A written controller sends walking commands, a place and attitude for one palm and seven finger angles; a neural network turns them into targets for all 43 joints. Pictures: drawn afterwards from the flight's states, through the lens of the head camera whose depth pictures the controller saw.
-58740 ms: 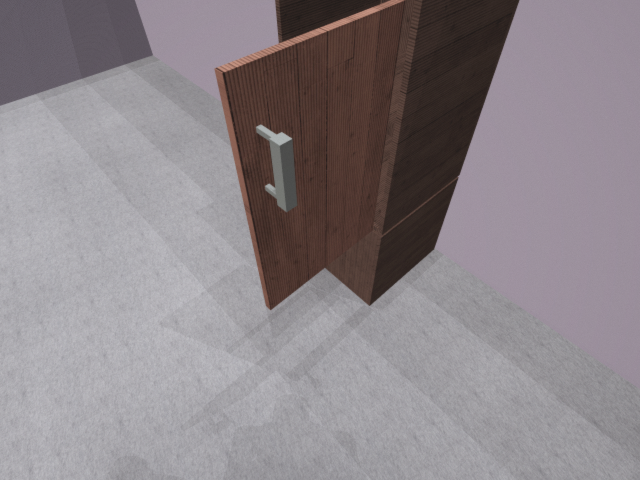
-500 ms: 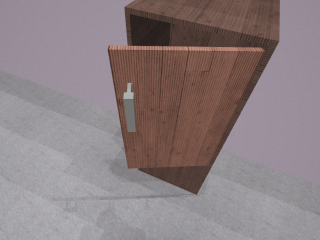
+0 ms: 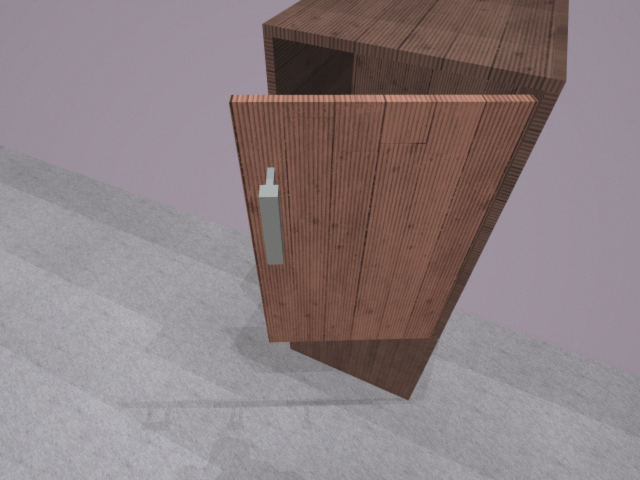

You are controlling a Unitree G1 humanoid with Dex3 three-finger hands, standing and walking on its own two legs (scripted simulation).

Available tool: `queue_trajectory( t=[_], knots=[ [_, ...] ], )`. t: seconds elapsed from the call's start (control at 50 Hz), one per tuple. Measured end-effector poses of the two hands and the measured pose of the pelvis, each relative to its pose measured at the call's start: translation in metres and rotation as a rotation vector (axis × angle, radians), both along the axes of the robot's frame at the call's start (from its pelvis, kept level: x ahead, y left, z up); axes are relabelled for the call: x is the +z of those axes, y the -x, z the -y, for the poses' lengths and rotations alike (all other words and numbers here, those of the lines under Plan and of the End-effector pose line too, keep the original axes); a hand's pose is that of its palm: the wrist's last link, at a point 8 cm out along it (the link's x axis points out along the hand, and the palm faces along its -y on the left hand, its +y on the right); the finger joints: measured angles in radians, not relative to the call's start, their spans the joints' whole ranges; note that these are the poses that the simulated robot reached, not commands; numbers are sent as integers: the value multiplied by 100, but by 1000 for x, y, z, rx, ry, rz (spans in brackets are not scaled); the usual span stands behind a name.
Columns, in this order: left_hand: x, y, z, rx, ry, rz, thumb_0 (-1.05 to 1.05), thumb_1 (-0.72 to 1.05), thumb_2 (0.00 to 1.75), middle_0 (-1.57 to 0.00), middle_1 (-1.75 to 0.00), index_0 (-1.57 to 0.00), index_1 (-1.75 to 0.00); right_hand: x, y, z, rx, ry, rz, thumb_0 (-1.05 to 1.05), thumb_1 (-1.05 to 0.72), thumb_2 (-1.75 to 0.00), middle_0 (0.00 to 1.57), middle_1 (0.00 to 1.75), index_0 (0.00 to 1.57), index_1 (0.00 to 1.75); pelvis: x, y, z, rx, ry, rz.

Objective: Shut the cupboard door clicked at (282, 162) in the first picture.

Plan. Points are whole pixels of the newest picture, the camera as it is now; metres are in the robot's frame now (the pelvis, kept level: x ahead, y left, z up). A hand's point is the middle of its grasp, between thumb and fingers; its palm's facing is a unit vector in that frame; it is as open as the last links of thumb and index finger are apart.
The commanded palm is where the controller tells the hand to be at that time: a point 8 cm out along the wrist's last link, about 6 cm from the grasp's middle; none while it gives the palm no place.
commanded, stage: look again from close up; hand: left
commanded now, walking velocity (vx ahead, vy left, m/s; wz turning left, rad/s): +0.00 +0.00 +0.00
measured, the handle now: (273, 216) +0.45 +0.10 +0.09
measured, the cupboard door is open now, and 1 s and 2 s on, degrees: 27 27 27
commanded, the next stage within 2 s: shuffle to correct the standing spot in 0.30 s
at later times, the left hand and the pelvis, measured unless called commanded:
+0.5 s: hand out of the picture +0.02 +0.23 -0.16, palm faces -0.01 -0.96 -0.28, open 7.4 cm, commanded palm none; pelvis -0.03 +0.00 +0.01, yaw +0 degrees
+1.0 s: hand out of the picture -0.08 +0.11 -0.18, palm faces +0.12 -0.99 -0.11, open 7.4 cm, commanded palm none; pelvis +0.00 -0.03 +0.00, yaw +3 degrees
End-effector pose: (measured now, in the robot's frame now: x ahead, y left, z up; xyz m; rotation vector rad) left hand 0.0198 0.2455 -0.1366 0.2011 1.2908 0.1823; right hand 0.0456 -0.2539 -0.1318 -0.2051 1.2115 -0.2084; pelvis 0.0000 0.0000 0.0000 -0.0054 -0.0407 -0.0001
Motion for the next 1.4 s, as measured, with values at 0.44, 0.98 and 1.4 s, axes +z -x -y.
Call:
queue_trajectory(
  t=[0.44,0.98,1.4],
  knots=[
    [15,-3,-33,-54,-46,77,1,91,90,-20,-30,-20,-30,20,14,19,56,44,13,0,-90,-90,20,30,20,30,7,33,-4,-3,-6,9],
    [-17,103,80,137,151,-258,1,91,90,-20,-30,-20,-30,-11,61,-12,-39,-54,-239,0,-90,-90,20,30,20,30,-3,4,28,47,25,-29],
    [-4,-40,66,61,47,29,1,93,90,-20,-30,-20,-30,-4,41,51,-48,-9,-224,0,-90,-90,20,30,20,30,0,-15,73,63,44,-45]
  ],
)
